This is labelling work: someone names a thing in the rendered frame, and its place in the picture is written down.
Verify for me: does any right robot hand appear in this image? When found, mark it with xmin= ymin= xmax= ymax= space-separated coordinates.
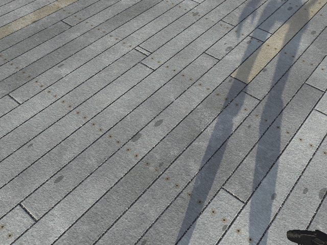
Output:
xmin=287 ymin=230 xmax=327 ymax=245

